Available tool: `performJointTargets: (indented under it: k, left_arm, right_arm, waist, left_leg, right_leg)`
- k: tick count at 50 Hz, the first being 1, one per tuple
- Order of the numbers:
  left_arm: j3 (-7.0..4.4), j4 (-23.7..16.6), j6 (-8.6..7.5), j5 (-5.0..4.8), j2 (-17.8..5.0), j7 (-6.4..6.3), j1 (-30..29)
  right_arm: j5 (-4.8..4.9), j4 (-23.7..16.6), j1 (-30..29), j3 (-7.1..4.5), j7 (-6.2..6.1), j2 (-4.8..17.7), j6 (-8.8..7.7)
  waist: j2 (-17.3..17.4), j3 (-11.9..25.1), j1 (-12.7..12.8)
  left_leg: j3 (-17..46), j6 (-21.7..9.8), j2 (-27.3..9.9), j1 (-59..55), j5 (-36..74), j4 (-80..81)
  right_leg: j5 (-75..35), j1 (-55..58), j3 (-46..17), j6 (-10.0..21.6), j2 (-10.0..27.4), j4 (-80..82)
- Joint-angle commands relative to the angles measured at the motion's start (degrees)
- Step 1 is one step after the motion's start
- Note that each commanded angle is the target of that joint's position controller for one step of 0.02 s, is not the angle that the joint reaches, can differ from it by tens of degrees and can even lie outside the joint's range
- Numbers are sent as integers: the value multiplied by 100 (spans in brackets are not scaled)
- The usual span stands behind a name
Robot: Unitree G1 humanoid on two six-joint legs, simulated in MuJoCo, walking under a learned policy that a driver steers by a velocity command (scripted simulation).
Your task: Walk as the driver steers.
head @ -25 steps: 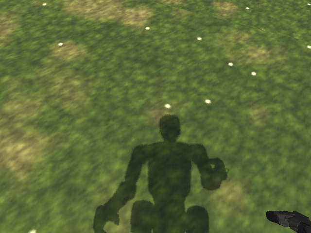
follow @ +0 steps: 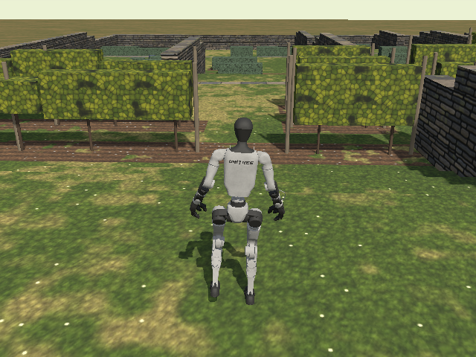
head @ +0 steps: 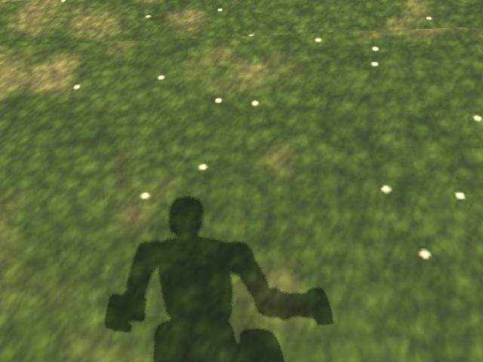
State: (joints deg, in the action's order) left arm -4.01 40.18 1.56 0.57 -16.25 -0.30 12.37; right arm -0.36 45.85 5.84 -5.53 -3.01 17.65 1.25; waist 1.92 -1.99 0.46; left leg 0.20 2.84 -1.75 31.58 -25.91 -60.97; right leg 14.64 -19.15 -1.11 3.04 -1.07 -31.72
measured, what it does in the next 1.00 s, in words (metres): walks ahead: left foot, then right foot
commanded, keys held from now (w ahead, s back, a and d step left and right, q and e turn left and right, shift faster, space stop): e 0.06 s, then no key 0.20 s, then w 0.74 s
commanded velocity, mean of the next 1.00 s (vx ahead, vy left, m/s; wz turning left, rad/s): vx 0.26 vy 0.00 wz -0.17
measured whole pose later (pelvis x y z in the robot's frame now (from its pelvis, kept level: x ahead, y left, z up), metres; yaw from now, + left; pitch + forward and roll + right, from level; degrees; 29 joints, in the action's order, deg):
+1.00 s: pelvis +0.25 -0.08 +0.01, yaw -8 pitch +1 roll +0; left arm -2.8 43.7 -4.5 0.0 -14.7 1.5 19.4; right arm 0.7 45.1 11.4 -3.3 0.5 17.8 -4.5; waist 2.5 -0.4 2.0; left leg 1.1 -0.7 -6.5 35.0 -11.4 -60.1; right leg 10.5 -8.4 2.3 3.9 -3.1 -17.4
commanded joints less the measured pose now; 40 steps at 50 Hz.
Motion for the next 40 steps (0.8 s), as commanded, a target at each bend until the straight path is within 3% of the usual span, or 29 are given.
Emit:
performJointTargets:
  k: [1,7,13,15,17,18,19,20,21,22,23,25,26,29,31,33,35,37,38,39,40]
  left_arm:
    - [-203,-515,-124,-76,-914,-121,-320]
    - [-170,-521,-110,-68,-854,-208,-92]
    - [-135,-466,-59,5,-872,-107,-200]
    - [-82,-393,-53,-35,-771,-81,-158]
    - [-42,-316,-47,-89,-764,-68,-196]
    - [-11,-291,-70,-72,-713,-67,-159]
    - [40,-302,-120,-36,-576,-64,-197]
    - [98,-415,-205,-21,-336,-41,-258]
    - [83,-586,-301,-78,-349,-41,-504]
    - [-36,-688,-382,-146,-767,-54,-873]
    - [-101,-647,-433,-200,-844,-33,-835]
    - [-90,-564,-490,-172,-658,53,-702]
    - [-75,-573,-528,-158,-555,87,-800]
    - [30,-602,-597,-120,-207,175,-1027]
    - [72,-656,-607,-148,-119,216,-1188]
    - [49,-702,-596,-187,-243,238,-1260]
    - [8,-716,-595,-219,-388,247,-1148]
    - [-99,-541,-581,-198,-575,210,-556]
    - [-222,-334,-566,-198,-785,158,143]
    - [-341,-173,-554,-153,-1126,89,1094]
    - [-431,-102,-531,-38,-1752,96,1562]
  right_arm:
    - [-25,-381,-141,-168,-70,553,-88]
    - [39,-397,-172,-58,2,346,-148]
    - [85,-390,-155,-4,112,405,-194]
    - [107,-372,-90,30,176,374,-248]
    - [116,-281,93,67,261,284,-344]
    - [99,-227,219,69,279,302,-398]
    - [75,-165,538,48,266,431,-455]
    - [25,-60,911,-28,244,819,-498]
    - [9,111,1316,-133,278,1113,-520]
    - [-2,87,1384,-118,292,1007,-569]
    - [9,59,1299,-66,255,841,-606]
    - [115,23,1195,-7,214,667,-626]
    - [119,28,1213,15,203,620,-620]
    - [119,22,1187,21,218,607,-575]
    - [139,20,1260,-9,242,750,-557]
    - [178,58,1427,-42,280,893,-549]
    - [231,80,1433,-57,299,965,-535]
    - [238,87,1347,-38,298,957,-512]
    - [206,100,1369,22,299,797,-518]
    - [103,-6,1329,150,302,473,-537]
    - [110,-250,1724,318,274,-98,-648]
  waist:
    - [-909,670,-107]
    - [-915,792,41]
    - [-1003,553,163]
    - [-948,600,176]
    - [-925,382,15]
    - [-834,333,-52]
    - [-672,413,-170]
    - [38,441,-165]
    - [1039,288,-288]
    - [1094,-201,-522]
    - [809,-311,-449]
    - [672,-281,-356]
    - [605,-266,-380]
    - [606,-132,-440]
    - [668,-126,-508]
    - [666,-159,-544]
    - [659,-209,-410]
    - [565,-30,-11]
    - [401,341,327]
    - [-205,1054,756]
    - [-2043,1759,575]
  left_leg:
    - [394,19,23,691,566,-618]
    - [456,199,40,453,997,739]
    - [308,169,29,-641,580,1852]
    - [201,60,65,-1023,634,2406]
    - [-82,-139,244,-1678,1043,3359]
    - [-65,-265,230,-2067,1099,3654]
    - [309,-475,-170,-2618,1020,3699]
    - [1157,-894,-845,-3081,511,3913]
    - [2508,-1509,-1498,-3147,-503,4628]
    - [3323,-1874,-2017,-3160,-753,5029]
    - [3215,-1856,-1971,-3192,-802,5032]
    - [2619,-1611,-1641,-3454,-451,5090]
    - [2266,-1503,-1492,-3454,4,5159]
    - [1221,-1318,-1001,-2914,1215,5209]
    - [880,-1289,-906,-2517,1523,5204]
    - [893,-1322,-1047,-2403,1527,5160]
    - [992,-1284,-1251,-2361,1505,5086]
    - [808,-1110,-1194,-2220,2320,4551]
    - [514,-956,-945,-2041,3061,3674]
    - [112,-684,-592,-1277,2657,1972]
    - [-106,-299,304,544,2,-179]
  right_leg:
    - [-1743,933,-1729,853,1305,1337]
    - [-1713,1437,-1703,877,1193,1251]
    - [-1573,879,-1912,1064,1184,1183]
    - [-156,794,-2068,1036,1101,1313]
    - [1372,391,-2195,897,915,1408]
    - [1686,171,-2205,760,761,1332]
    - [1815,-218,-2087,570,599,985]
    - [1683,-919,-1284,277,74,85]
    - [1507,-1641,-239,-7,-481,-1053]
    - [1834,-2435,-251,-122,-223,-1868]
    - [1613,-2706,-433,-148,12,-2420]
    - [918,-3013,-359,-203,271,-2586]
    - [578,-2955,-280,-229,373,-2432]
    - [-174,-1997,163,-353,311,-1445]
    - [-412,-1304,325,-378,222,-761]
    - [-524,-931,366,-349,182,-383]
    - [-645,-585,332,-209,198,-79]
    - [-693,343,443,-21,54,201]
    - [-618,1253,432,133,5,299]
    - [-282,2598,-509,444,818,373]
    - [1082,3886,-3397,1342,2255,1293]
